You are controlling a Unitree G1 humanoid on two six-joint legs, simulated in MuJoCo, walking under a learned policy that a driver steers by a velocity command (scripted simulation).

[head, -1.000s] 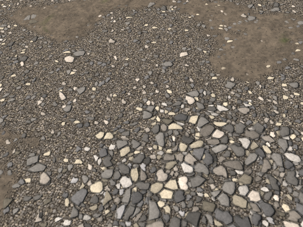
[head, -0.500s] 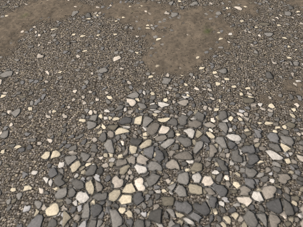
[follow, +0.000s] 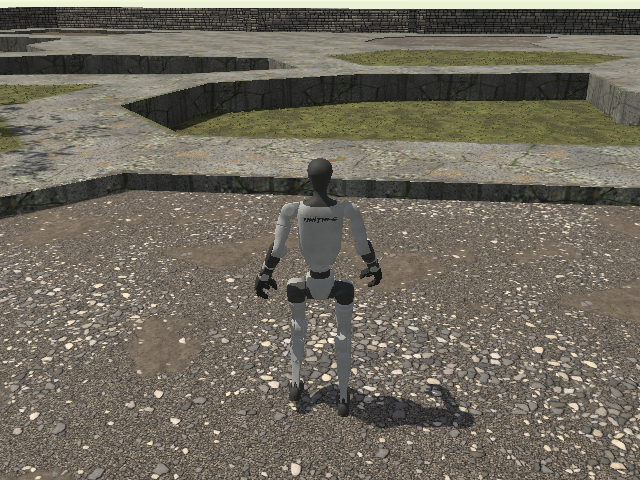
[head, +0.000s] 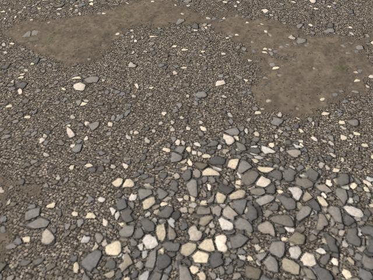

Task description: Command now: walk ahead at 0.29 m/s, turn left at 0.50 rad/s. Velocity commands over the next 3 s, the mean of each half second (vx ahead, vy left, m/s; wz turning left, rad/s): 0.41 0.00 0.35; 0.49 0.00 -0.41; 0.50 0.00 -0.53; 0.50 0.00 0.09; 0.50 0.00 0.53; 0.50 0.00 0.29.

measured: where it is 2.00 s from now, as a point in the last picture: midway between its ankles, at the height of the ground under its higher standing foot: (191, 156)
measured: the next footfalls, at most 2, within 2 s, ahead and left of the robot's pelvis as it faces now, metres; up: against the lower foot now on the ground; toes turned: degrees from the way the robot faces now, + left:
left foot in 0.22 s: +0.15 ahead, +0.18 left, +0.00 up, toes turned +10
right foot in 0.74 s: +0.52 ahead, +0.06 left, +0.00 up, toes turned +3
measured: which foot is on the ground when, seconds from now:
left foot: up 0.00-0.20, down 0.22-0.76, up 0.78-1.00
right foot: down 0.00-0.22, up 0.24-0.72, down 0.74-1.00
